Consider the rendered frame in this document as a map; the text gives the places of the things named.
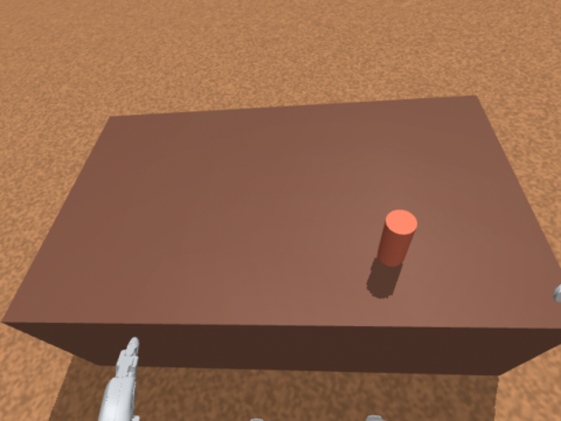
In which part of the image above can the can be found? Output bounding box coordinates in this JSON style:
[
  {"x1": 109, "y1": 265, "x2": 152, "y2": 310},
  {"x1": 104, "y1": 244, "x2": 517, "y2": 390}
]
[{"x1": 378, "y1": 210, "x2": 417, "y2": 267}]

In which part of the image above can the left robot hand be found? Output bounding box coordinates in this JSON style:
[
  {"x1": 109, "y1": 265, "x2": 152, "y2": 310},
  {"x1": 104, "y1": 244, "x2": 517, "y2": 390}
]
[{"x1": 98, "y1": 337, "x2": 139, "y2": 421}]

